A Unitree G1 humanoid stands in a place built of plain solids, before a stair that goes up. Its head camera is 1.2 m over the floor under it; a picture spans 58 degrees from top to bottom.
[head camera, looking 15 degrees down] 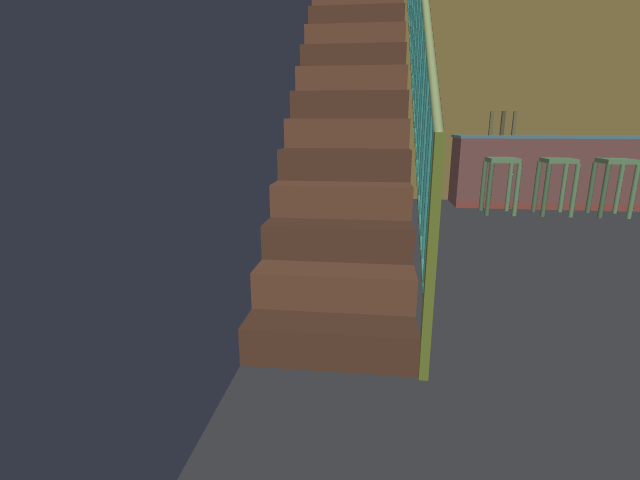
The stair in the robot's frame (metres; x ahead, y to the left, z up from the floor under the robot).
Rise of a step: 0.21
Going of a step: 0.25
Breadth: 0.90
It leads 7 degrees to the right of straight ahead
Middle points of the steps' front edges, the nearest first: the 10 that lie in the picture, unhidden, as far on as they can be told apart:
1.93 -0.04 0.21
2.18 -0.07 0.41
2.43 -0.10 0.62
2.68 -0.13 0.83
2.93 -0.16 1.03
3.18 -0.19 1.24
3.43 -0.22 1.45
3.69 -0.25 1.65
3.94 -0.28 1.86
4.19 -0.31 2.06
